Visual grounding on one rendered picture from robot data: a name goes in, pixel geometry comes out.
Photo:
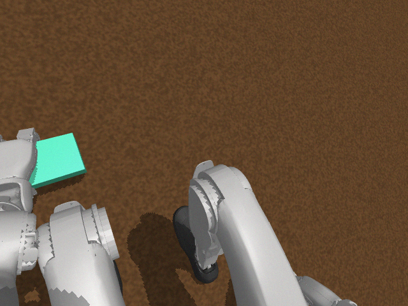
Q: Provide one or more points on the right robot foot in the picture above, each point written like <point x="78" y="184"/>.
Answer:
<point x="187" y="243"/>

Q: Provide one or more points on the right robot hand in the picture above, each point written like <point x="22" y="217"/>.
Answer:
<point x="315" y="293"/>

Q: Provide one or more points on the carton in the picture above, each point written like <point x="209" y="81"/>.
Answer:
<point x="58" y="158"/>

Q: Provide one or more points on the left robot arm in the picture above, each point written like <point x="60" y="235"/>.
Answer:
<point x="18" y="236"/>

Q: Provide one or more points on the left robot hand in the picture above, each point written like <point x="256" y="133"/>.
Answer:
<point x="18" y="157"/>

